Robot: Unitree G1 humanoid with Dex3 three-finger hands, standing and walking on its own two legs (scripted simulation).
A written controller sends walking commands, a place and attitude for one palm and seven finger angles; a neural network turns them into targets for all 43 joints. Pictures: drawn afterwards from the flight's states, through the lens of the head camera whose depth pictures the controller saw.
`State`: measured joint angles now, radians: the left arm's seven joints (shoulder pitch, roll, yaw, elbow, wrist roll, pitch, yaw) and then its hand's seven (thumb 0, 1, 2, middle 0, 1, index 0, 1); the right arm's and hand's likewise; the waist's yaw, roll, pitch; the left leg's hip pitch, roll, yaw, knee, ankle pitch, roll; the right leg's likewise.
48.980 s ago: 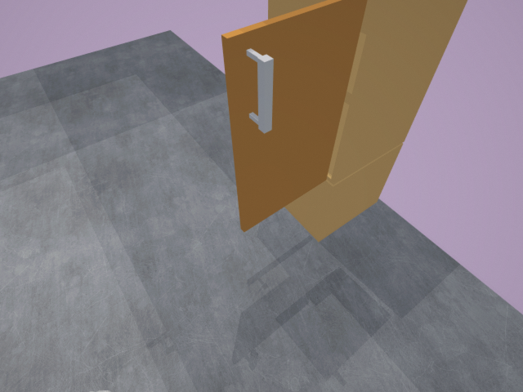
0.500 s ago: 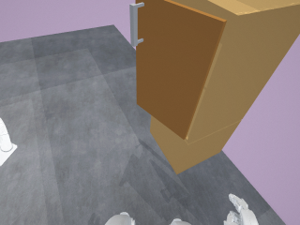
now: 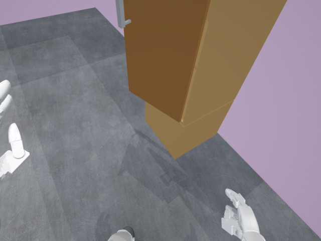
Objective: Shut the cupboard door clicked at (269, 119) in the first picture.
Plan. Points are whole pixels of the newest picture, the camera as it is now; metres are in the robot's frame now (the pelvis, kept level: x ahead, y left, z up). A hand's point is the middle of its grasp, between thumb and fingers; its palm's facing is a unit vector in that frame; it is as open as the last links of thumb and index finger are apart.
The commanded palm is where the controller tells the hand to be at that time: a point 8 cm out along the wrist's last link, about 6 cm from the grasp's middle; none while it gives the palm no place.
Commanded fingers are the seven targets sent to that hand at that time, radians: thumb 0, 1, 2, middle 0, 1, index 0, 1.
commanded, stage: stop stepping back and stand still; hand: left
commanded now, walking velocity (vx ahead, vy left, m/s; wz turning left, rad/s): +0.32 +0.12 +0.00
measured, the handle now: (123, 4) +0.86 +0.20 +0.15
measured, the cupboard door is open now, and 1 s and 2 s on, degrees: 19 19 19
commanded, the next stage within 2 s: let the arm hang, fingers relaxed in 1.68 s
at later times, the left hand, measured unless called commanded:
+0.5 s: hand out of the picture +0.14 +0.26 +0.18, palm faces +0.44 -0.81 -0.39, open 7.5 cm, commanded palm +0.07 +0.30 +0.19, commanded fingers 0.00 0.90 0.90 -0.20 -0.30 -0.20 -0.30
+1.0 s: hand out of the picture +0.16 +0.28 +0.18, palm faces +0.46 -0.78 -0.42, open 7.4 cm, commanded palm +0.10 +0.32 +0.19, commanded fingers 0.00 0.90 0.90 -0.20 -0.30 -0.20 -0.30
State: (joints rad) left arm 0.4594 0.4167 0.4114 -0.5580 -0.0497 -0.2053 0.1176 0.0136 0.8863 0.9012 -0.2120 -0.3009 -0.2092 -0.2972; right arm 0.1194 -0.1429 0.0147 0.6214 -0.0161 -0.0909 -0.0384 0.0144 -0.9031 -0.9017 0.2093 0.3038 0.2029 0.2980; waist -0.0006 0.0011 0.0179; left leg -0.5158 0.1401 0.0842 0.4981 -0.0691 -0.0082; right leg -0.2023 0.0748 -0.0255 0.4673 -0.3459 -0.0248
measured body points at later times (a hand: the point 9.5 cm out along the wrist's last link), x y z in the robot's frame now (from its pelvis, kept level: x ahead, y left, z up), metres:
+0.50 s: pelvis -0.06 +0.00 +0.01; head -0.08 +0.02 +0.46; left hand +0.11 +0.30 +0.20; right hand +0.07 -0.22 -0.07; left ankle -0.01 +0.11 -0.73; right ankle -0.09 -0.08 -0.73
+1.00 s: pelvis -0.04 +0.02 +0.00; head -0.04 +0.04 +0.45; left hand +0.13 +0.32 +0.20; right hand +0.14 -0.23 -0.07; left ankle +0.01 +0.15 -0.73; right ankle -0.09 -0.08 -0.73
